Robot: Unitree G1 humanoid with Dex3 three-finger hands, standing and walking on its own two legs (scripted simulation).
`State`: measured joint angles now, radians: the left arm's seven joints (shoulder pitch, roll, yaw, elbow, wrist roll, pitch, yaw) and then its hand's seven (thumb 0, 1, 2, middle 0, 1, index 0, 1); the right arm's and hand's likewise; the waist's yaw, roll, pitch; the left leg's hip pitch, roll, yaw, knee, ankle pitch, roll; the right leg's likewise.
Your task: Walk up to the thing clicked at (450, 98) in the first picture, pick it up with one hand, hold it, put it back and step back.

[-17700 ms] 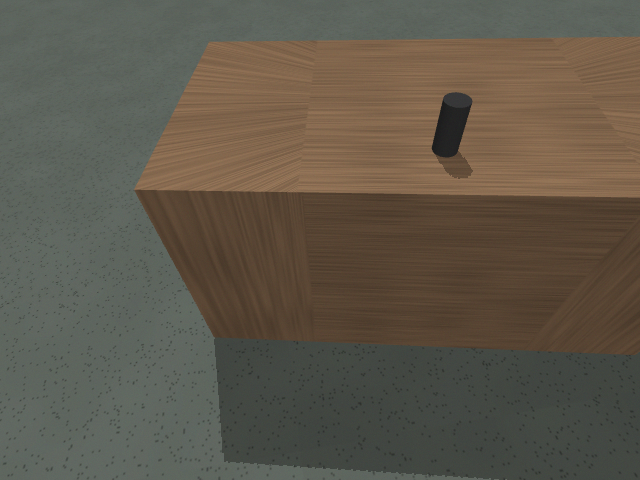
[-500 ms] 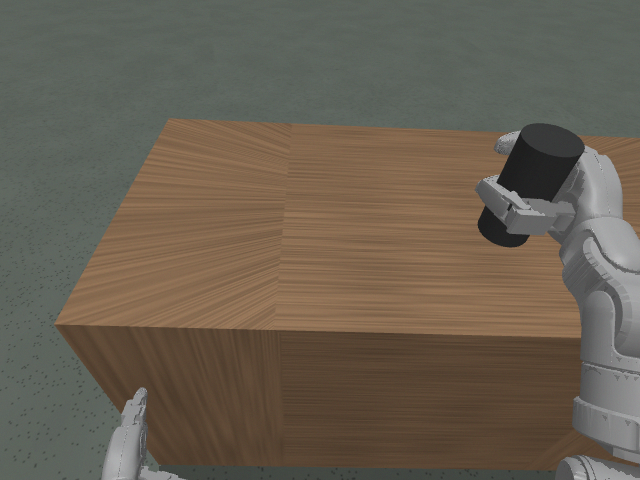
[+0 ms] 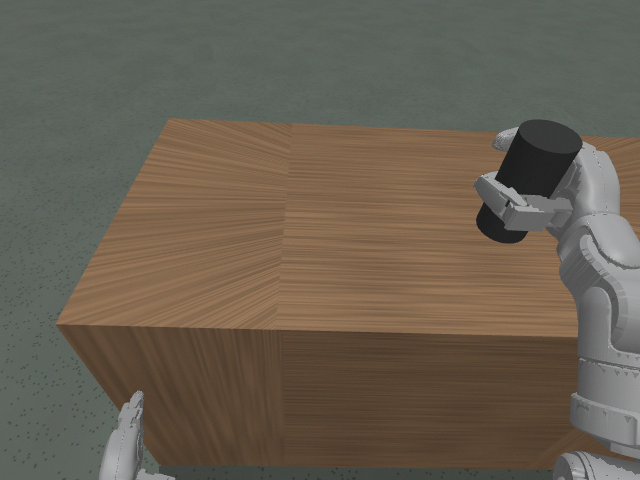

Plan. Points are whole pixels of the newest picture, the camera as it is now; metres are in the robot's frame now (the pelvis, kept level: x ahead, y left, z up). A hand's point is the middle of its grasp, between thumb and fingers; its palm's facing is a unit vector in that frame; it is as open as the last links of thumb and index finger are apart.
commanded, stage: hold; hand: right
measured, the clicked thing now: (522, 185) +0.34 -0.17 +0.24
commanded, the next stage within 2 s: crouch in 0.34 s
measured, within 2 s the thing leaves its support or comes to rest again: neither
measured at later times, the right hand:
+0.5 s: hand (512, 189) +0.34 -0.16 +0.24, palm faces +0.12 +0.99 -0.01, open 7.6 cm
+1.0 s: hand (482, 204) +0.41 -0.18 +0.16, palm faces +0.16 +0.99 +0.02, open 7.6 cm
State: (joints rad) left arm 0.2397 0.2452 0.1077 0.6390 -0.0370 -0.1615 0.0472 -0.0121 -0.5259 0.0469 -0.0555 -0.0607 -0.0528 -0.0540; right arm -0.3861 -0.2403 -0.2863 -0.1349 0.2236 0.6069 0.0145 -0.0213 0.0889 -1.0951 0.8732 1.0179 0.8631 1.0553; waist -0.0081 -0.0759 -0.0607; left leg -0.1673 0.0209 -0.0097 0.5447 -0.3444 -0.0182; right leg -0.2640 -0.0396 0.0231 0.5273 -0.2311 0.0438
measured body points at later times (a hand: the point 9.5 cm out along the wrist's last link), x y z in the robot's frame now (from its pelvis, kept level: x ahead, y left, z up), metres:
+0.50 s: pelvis +0.00 +0.00 +0.00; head -0.03 +0.03 +0.45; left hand +0.17 +0.26 -0.08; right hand +0.33 -0.22 +0.24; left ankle -0.03 +0.13 -0.73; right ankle +0.03 -0.15 -0.73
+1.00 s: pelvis -0.01 +0.00 +0.00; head +0.00 +0.01 +0.45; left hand +0.14 +0.27 -0.08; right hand +0.40 -0.23 +0.16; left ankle -0.03 +0.13 -0.73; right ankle +0.03 -0.15 -0.73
